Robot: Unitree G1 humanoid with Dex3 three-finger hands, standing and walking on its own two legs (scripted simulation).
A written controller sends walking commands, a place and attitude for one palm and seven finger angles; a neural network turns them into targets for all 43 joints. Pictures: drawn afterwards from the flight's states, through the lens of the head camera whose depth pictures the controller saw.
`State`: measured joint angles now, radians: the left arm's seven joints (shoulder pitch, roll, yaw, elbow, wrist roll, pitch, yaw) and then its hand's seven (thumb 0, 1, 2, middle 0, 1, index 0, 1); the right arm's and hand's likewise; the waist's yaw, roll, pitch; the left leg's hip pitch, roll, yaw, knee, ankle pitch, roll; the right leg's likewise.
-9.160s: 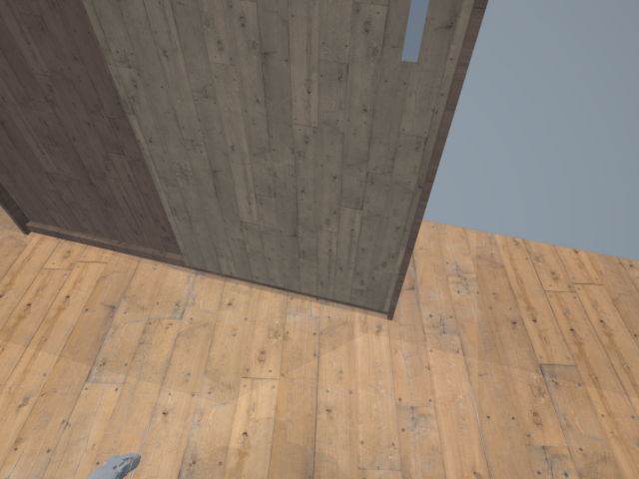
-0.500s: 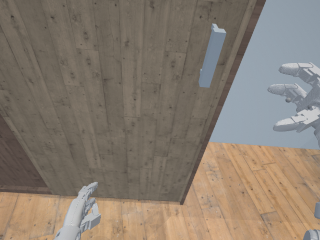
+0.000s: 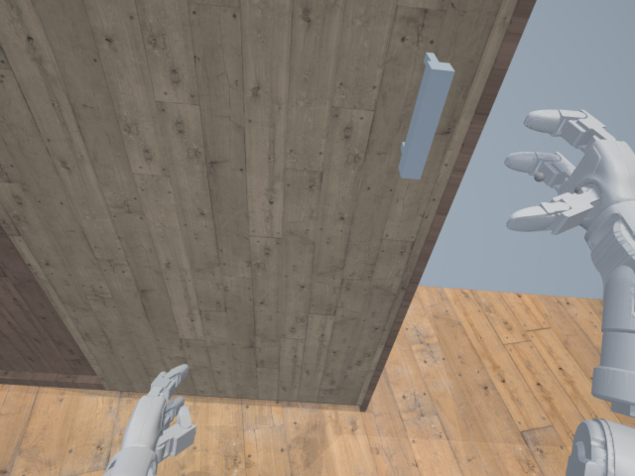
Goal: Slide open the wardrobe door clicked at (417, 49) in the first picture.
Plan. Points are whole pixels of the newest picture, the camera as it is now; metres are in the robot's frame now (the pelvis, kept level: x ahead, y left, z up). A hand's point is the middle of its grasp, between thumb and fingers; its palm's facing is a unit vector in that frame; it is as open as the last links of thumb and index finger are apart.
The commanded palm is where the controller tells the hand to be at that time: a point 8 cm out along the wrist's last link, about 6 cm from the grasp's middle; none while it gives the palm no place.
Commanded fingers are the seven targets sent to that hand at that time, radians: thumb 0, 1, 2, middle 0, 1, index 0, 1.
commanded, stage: move the hooked fingers beside the handle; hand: right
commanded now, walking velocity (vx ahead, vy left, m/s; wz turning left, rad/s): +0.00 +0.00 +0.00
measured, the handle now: (419, 116) +0.50 -0.11 +0.26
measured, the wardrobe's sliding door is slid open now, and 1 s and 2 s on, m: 0.00 0.00 0.00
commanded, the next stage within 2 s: none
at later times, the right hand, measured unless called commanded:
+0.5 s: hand (486, 149) +0.43 -0.18 +0.26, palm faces +0.05 +1.00 -0.02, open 14.0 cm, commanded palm +0.40 -0.23 +0.26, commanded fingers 0.00 0.50 -0.30 0.30 1.20 0.30 1.20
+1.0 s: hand (483, 138) +0.44 -0.18 +0.26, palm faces +0.04 +1.00 -0.01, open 14.0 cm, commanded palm +0.41 -0.22 +0.26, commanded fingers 0.00 0.50 -0.30 0.30 1.20 0.30 1.20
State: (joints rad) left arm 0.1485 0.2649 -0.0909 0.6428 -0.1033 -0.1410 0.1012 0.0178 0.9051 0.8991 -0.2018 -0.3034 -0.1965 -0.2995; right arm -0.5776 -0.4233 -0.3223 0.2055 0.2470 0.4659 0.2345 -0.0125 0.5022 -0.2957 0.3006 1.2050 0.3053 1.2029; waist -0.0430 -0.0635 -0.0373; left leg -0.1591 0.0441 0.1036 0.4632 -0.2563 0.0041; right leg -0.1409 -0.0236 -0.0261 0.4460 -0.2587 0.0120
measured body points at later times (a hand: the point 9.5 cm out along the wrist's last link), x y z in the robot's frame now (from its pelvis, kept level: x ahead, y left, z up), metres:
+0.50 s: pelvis +0.00 +0.00 +0.00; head -0.02 +0.02 +0.45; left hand +0.14 +0.25 -0.10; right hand +0.42 -0.23 +0.26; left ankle +0.00 +0.11 -0.74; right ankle -0.01 -0.13 -0.74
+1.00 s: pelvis +0.01 -0.01 +0.00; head +0.00 +0.01 +0.45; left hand +0.13 +0.25 -0.10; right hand +0.43 -0.23 +0.26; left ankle +0.00 +0.11 -0.74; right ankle -0.01 -0.13 -0.74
